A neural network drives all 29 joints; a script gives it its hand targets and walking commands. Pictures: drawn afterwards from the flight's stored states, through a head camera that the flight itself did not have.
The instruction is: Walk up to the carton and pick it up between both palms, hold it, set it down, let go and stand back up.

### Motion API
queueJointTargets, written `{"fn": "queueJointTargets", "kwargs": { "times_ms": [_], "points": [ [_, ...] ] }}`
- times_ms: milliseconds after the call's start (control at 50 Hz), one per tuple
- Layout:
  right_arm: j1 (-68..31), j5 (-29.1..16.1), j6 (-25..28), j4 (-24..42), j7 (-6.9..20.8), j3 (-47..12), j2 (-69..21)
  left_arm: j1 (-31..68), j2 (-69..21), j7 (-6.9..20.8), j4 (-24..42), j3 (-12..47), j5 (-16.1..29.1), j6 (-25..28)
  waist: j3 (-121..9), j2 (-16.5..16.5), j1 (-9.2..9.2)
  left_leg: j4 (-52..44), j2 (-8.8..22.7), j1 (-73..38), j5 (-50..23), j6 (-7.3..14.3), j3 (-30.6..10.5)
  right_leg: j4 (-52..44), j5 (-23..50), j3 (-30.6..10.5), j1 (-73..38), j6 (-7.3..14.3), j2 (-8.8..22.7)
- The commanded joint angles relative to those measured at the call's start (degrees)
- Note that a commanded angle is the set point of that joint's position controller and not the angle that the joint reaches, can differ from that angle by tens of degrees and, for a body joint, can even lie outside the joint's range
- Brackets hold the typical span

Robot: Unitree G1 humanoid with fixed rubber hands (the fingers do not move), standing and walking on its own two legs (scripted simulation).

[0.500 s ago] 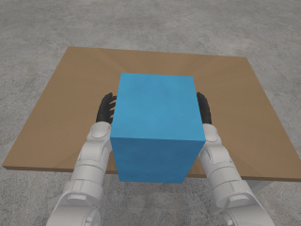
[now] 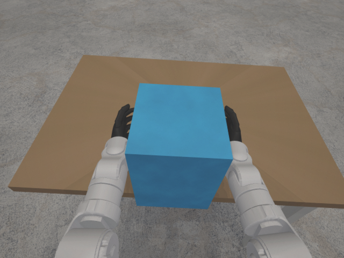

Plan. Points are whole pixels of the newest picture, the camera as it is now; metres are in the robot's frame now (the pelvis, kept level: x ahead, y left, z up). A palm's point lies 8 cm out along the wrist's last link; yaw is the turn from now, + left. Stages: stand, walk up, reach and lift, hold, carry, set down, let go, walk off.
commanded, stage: reach and lift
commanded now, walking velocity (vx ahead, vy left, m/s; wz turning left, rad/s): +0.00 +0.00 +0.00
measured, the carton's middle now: (175, 150) +0.35 +0.02 +0.07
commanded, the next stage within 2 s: none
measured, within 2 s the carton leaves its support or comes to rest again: leaves its support in 0.80 s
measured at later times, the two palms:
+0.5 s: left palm (106, 141) +0.36 +0.18 +0.08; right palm (220, 142) +0.37 -0.09 +0.08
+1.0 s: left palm (108, 126) +0.37 +0.17 +0.12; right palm (227, 129) +0.39 -0.10 +0.11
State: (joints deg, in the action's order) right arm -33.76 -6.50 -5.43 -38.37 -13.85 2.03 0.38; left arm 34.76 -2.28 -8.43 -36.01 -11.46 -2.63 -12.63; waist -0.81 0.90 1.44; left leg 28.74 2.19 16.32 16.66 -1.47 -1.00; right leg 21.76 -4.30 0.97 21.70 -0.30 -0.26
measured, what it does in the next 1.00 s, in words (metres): stands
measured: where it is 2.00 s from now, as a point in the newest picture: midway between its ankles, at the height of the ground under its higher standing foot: outside the picture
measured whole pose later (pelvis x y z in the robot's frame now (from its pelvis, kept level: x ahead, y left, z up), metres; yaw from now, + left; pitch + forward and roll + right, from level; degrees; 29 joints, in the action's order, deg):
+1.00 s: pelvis +0.02 +0.01 +0.01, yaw +3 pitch +0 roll -2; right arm -27.7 -4.9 -5.0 -33.7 -12.3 2.1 -0.7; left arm 28.3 -3.5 -8.5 -27.5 -8.0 -8.4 -15.9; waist -4.1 -1.2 0.7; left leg 25.3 1.9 8.2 17.0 -0.9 -3.8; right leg 16.5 -4.9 2.8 11.4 -1.0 -0.1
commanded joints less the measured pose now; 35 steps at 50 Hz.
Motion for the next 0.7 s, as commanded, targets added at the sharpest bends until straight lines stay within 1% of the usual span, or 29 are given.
{"fn": "queueJointTargets", "kwargs": {
  "times_ms": [0,20,40,60,80,100,120,140,180,200,240,260,280,300,320,340,360,400,420,440,480,500,560,580,600,620,640,660,680],
  "points": [
    [-36.8,6.9,5.4,18.5,6.5,-12.2,-29.7,35.1,-23.8,6.2,16.5,10.4,-5.0,6.1,-37.3,-1.6,1.78,-6.4,-4.2,4.0,-20.2,-0.6,4.1,1.6,12.8,-0.9,-37.3,-0.7,-0.8],
    [-38.2,9.0,5.7,18.8,8.9,-14.2,-39.1,38.2,-32.2,8.9,16.0,14.1,-5.5,6.8,-38.1,-0.4,0.79,-7.2,-4.5,3.6,-19.5,-0.2,4.1,1.2,13.3,-0.9,-39.6,-1.2,-0.4],
    [-37.1,9.3,6.3,19.9,10.6,-18.1,-45.8,39.2,-38.9,10.9,16.7,19.2,-5.3,7.6,-41.0,-1.4,-0.85,-7.4,-4.7,4.0,-21.1,-0.4,3.7,1.7,18.0,-0.6,-42.3,-0.6,-0.3],
    [-36.6,9.7,6.4,17.8,11.3,-17.7,-46.2,36.8,-37.6,11.7,14.4,19.2,-7.0,7.7,-41.5,-3.3,-0.9,-7.4,-5.2,4.7,-21.3,-0.9,3.7,1.6,20.0,-1.0,-44.5,-0.8,0.2],
    [-36.8,8.8,7.3,18.2,11.9,-19.6,-46.3,36.0,-38.2,11.9,14.9,20.8,-6.8,8.1,-43.3,-4.5,-0.2,-7.1,-4.9,3.8,-24.9,-1.2,3.3,2.0,23.6,-1.1,-45.2,-0.6,-0.1],
    [-36.6,8.4,7.7,17.6,12.5,-19.4,-44.9,34.4,-37.9,11.6,15.4,22.0,-6.8,8.5,-42.4,-5.2,-1.13,-7.5,-4.7,2.5,-25.5,-1.8,2.4,2.0,23.4,-0.3,-44.8,-0.6,-0.6],
    [-35.1,8.5,7.9,17.0,12.7,-20.4,-44.6,31.6,-37.5,11.9,13.2,21.5,-7.8,8.4,-37.9,-3.9,-0.64,-7.8,-4.7,2.8,-25.6,-1.7,2.5,1.5,24.2,-0.6,-45.8,-0.6,-0.6],
    [-35.6,8.4,7.7,16.3,13.1,-20.6,-43.7,31.0,-37.4,12.2,11.2,20.8,-8.0,8.6,-35.1,-3.6,-0.37,-8.4,-4.8,3.1,-23.1,-1.8,2.6,1.0,20.7,-0.3,-45.2,-0.6,-0.6],
    [-35.4,7.5,8.0,16.9,13.3,-21.4,-44.3,31.0,-38.4,12.5,11.8,21.7,-6.9,8.5,-30.9,-1.8,-0.77,-9.3,-4.8,3.3,-21.4,-1.5,2.3,0.1,17.2,0.0,-43.7,-0.4,-1.3],
    [-34.9,7.4,7.4,16.0,13.4,-21.5,-44.7,31.8,-37.5,12.5,12.1,21.6,-6.9,8.7,-29.2,0.2,-0.74,-9.8,-4.6,3.4,-20.7,-1.2,1.9,-0.2,16.1,0.0,-42.9,-0.4,-1.5],
    [-37.5,7.2,7.5,15.9,13.6,-20.9,-44.4,35.0,-38.6,11.9,13.4,24.0,-5.4,9.1,-29.0,-1.0,-1.97,-10.1,-4.3,1.3,-18.7,-1.2,1.1,-0.6,14.2,0.8,-39.8,-0.1,-1.6],
    [-38.3,7.3,7.2,15.7,13.7,-20.7,-44.5,36.3,-38.2,11.6,14.0,23.5,-5.0,9.2,-28.0,-0.6,-1.02,-10.3,-4.3,0.8,-17.9,-1.0,1.1,-0.9,12.0,0.6,-39.2,0.1,-1.5],
    [-39.1,7.2,7.1,16.7,13.7,-21.6,-44.2,33.9,-38.6,11.4,11.9,23.6,-4.8,8.8,-27.6,1.3,-0.65,-10.5,-4.3,1.5,-16.8,-0.8,1.0,-1.3,11.9,0.6,-38.4,0.3,-1.6],
    [-37.6,7.1,6.7,15.2,13.8,-21.2,-44.2,33.5,-38.1,11.7,11.6,24.0,-4.8,8.4,-25.2,0.5,-1.31,-10.6,-4.5,1.3,-17.5,-0.9,1.3,-1.7,11.6,0.7,-38.9,0.2,-1.5],
    [-40.9,7.1,7.2,17.0,13.7,-21.0,-44.1,36.1,-40.1,11.6,13.1,25.8,-3.9,8.5,-27.7,0.0,-1.94,-10.0,-4.3,1.0,-18.5,-1.3,0.8,-1.4,11.7,0.9,-37.4,0.6,-1.9],
    [-40.2,7.5,7.0,15.6,13.7,-19.6,-44.3,38.3,-41.1,11.0,14.9,27.0,-3.9,8.4,-27.6,-2.0,-2.86,-9.8,-4.0,-0.3,-19.3,-1.9,0.3,-1.7,9.9,1.5,-35.1,0.6,-2.2],
    [-39.8,6.3,7.2,15.9,13.5,-20.3,-44.8,39.7,-42.9,10.6,16.2,29.2,-2.8,8.6,-28.7,-3.2,-4.01,-8.6,-3.8,-2.9,-23.2,-2.6,-0.1,-2.2,10.9,1.7,-33.3,1.1,-2.6],
    [-37.5,5.9,6.5,12.2,13.4,-19.6,-44.1,41.9,-43.4,9.4,18.2,31.4,-2.7,8.5,-29.5,-6.5,-5.34,-7.4,-3.4,-7.0,-28.2,-4.0,-1.3,-2.8,10.3,2.1,-29.6,1.7,-3.2],
    [-37.7,5.4,5.8,11.8,13.6,-20.2,-43.4,38.7,-42.8,9.2,15.7,30.1,-3.5,7.7,-28.6,-5.9,-4.17,-7.4,-3.4,-7.5,-27.0,-3.8,-0.8,-3.8,7.5,1.9,-29.3,1.6,-3.2],
    [-37.1,5.8,5.3,10.6,13.5,-19.4,-42.8,38.5,-43.0,9.2,14.9,29.6,-3.9,6.8,-26.8,-6.6,-4.71,-7.8,-3.3,-7.9,-26.6,-3.9,-1.0,-4.0,7.6,2.3,-28.8,1.6,-3.0],
    [-39.0,4.7,5.6,13.2,13.6,-20.8,-43.4,36.5,-43.7,9.3,14.3,29.4,-3.7,6.2,-27.8,-5.4,-2.98,-7.2,-3.3,-7.4,-27.8,-3.9,-0.4,-3.6,8.3,1.9,-29.5,1.6,-3.1],
    [-38.4,4.2,5.7,14.4,13.3,-21.7,-44.5,34.3,-45.0,9.7,12.7,29.7,-3.6,6.0,-28.4,-5.0,-3.25,-6.5,-3.5,-7.5,-29.1,-4.1,-0.5,-4.1,8.2,1.5,-29.7,1.6,-3.0],
    [-40.7,2.4,6.2,16.7,13.1,-24.5,-45.5,37.9,-47.8,7.8,19.7,33.7,-2.2,6.7,-34.7,-7.1,-2.83,-4.7,-2.6,-7.9,-37.0,-5.3,-1.5,-3.7,13.8,1.6,-30.1,2.5,-4.2],
    [-40.4,1.5,5.8,17.4,13.3,-24.7,-45.9,38.5,-47.5,7.1,20.3,33.5,-2.2,6.8,-36.2,-6.8,-2.02,-4.6,-2.7,-8.7,-35.9,-5.2,-1.8,-3.6,12.4,1.4,-29.3,2.7,-4.4],
    [-40.5,1.5,6.1,18.6,12.8,-24.7,-46.1,38.0,-48.2,6.9,19.9,35.1,-1.5,6.6,-36.6,-7.6,-3.54,-3.9,-2.5,-8.6,-37.1,-5.3,-2.1,-3.7,13.4,1.3,-29.3,2.7,-4.4],
    [-40.7,1.2,5.9,19.1,12.5,-25.0,-45.8,36.7,-47.8,6.9,19.6,35.3,-1.5,6.0,-34.1,-6.4,-3.38,-3.8,-2.7,-7.2,-37.6,-5.1,-2.1,-3.9,14.6,0.8,-31.0,2.5,-4.2],
    [-41.1,1.5,5.5,18.6,12.5,-24.0,-45.1,37.0,-47.9,7.0,18.6,35.1,-1.3,6.0,-34.3,-6.7,-4.11,-4.0,-3.1,-7.9,-35.0,-4.8,-2.5,-3.5,12.4,1.1,-28.8,2.1,-4.1],
    [-38.8,1.7,5.0,16.5,12.7,-24.1,-46.1,37.7,-46.7,6.9,19.3,33.6,-2.2,6.1,-33.2,-6.1,-3.1,-4.4,-3.0,-8.3,-33.5,-4.5,-1.8,-4.2,10.3,0.7,-28.7,2.1,-3.8],
    [-39.4,1.2,5.3,19.1,12.5,-25.0,-46.0,37.2,-47.2,6.9,20.7,34.0,-1.8,6.0,-34.6,-5.8,-2.57,-4.5,-3.0,-8.1,-33.7,-4.8,-1.8,-3.8,12.2,0.8,-29.3,2.2,-3.9]
  ]
}}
